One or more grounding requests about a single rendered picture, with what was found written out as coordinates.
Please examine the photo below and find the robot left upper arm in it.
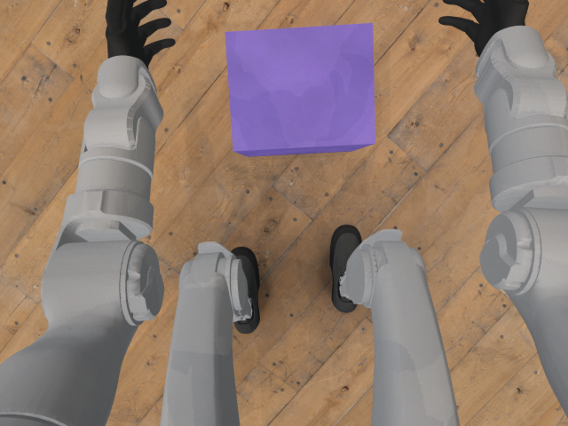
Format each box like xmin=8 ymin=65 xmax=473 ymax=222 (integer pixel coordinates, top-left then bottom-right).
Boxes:
xmin=0 ymin=240 xmax=164 ymax=426

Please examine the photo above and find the robot left hand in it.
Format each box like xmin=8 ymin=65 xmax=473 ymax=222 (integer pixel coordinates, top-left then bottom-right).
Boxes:
xmin=106 ymin=0 xmax=176 ymax=70

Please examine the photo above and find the left robot forearm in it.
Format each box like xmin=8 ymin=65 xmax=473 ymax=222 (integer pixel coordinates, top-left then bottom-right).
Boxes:
xmin=41 ymin=55 xmax=163 ymax=320

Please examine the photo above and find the carton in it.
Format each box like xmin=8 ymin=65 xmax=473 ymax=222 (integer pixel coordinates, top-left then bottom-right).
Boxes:
xmin=225 ymin=23 xmax=375 ymax=157

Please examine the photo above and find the robot right hand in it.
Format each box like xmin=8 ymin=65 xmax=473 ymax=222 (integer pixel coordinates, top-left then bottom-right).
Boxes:
xmin=438 ymin=0 xmax=529 ymax=57

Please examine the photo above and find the robot right thigh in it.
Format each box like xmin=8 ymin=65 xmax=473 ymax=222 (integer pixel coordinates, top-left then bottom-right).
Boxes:
xmin=353 ymin=241 xmax=460 ymax=426

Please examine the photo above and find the right robot forearm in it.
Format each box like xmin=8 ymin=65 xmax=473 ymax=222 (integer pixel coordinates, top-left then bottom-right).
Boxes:
xmin=474 ymin=26 xmax=568 ymax=213

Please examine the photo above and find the robot right upper arm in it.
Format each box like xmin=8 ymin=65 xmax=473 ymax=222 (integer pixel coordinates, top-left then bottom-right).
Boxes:
xmin=479 ymin=207 xmax=568 ymax=418

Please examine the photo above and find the right robot foot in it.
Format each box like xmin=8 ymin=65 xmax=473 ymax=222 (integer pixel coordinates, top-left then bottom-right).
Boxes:
xmin=329 ymin=225 xmax=362 ymax=312

